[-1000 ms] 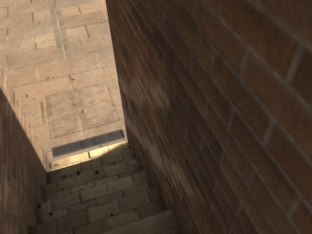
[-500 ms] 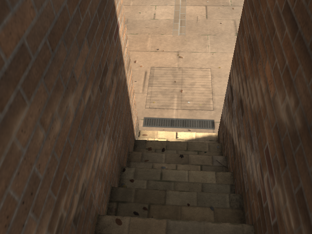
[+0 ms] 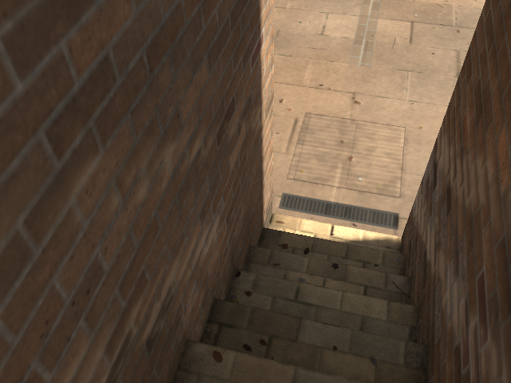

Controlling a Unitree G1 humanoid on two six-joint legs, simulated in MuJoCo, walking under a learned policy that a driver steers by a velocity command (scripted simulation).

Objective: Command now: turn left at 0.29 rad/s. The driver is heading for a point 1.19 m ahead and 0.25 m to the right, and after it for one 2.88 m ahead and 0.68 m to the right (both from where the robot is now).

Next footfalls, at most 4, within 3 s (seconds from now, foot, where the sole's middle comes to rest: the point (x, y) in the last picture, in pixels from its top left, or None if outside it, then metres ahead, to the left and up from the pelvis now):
0.24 left None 0.06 0.12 -0.75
0.94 right None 0.24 -0.27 -0.94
1.52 left None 0.58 -0.03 -1.13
1.94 right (330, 350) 0.82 -0.22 -1.32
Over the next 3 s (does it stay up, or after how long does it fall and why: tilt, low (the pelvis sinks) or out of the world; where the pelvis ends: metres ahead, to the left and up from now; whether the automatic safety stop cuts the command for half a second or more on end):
stays up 1.07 -0.17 -0.76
